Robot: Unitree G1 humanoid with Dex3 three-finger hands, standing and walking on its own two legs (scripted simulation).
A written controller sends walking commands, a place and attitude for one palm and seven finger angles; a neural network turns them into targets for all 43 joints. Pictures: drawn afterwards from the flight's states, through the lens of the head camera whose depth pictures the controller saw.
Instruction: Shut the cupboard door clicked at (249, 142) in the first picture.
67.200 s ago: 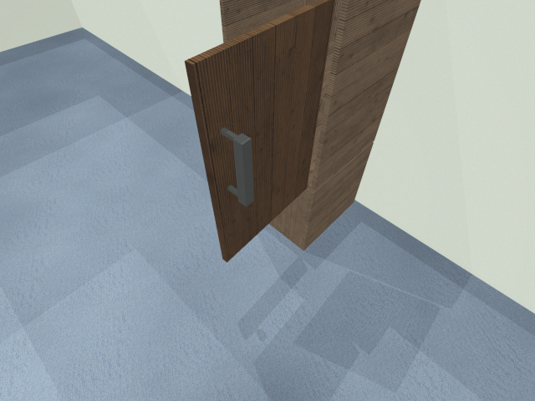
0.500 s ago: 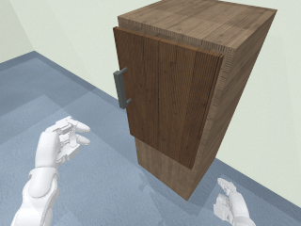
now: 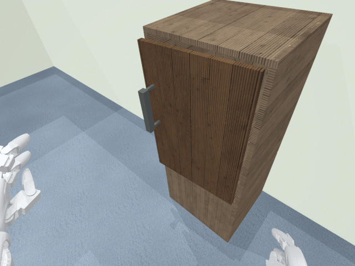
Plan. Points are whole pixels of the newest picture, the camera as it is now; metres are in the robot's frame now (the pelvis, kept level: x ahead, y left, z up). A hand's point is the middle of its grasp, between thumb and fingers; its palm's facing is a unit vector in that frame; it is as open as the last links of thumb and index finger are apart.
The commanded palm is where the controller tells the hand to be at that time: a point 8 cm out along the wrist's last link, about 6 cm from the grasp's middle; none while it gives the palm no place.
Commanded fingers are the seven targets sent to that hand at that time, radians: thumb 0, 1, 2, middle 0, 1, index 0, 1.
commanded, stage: draw the hand back to the body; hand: left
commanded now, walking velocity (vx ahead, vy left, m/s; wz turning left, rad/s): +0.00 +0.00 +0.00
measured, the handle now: (151, 108) +0.62 +0.18 +0.02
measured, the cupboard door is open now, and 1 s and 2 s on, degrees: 4 4 4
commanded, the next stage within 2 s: step back with the hand held close in 0.22 s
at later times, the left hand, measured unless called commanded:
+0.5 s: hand (41, 189) +0.19 +0.27 +0.16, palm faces +0.43 -0.79 -0.45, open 7.4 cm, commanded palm +0.14 +0.30 +0.18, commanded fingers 0.00 0.90 0.90 -0.20 -0.30 -0.20 -0.30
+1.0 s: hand out of the picture +0.11 +0.30 +0.16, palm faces +0.44 -0.76 -0.47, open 7.4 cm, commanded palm +0.05 +0.33 +0.18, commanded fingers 0.00 0.90 0.90 -0.20 -0.30 -0.20 -0.30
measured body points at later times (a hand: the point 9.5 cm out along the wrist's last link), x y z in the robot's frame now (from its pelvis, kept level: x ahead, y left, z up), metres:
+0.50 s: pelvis -0.01 +0.00 +0.00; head -0.02 -0.03 +0.45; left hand +0.16 +0.30 +0.18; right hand +0.18 -0.23 -0.09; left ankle +0.01 +0.11 -0.74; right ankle -0.04 -0.11 -0.74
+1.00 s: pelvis -0.09 +0.03 -0.01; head -0.09 +0.04 +0.44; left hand +0.08 +0.34 +0.18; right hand +0.08 -0.21 -0.09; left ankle +0.01 +0.12 -0.74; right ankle -0.06 -0.11 -0.74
